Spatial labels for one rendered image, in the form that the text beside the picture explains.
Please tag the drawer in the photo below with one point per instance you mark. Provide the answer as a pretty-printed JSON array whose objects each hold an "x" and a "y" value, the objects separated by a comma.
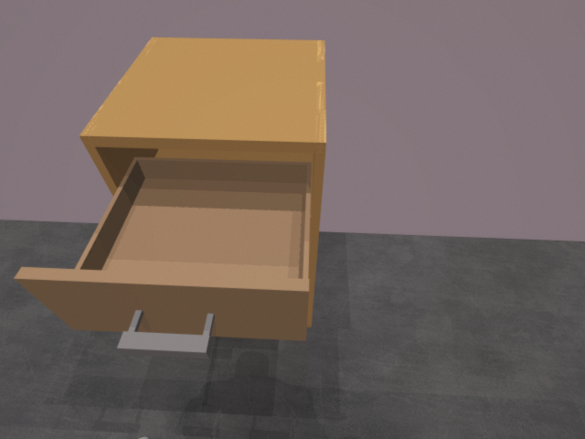
[{"x": 183, "y": 238}]

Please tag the cabinet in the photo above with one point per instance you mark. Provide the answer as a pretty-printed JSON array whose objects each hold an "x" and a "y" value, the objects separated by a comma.
[{"x": 218, "y": 98}]

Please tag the handle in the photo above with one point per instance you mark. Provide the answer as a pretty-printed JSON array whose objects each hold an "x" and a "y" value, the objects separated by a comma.
[{"x": 166, "y": 345}]

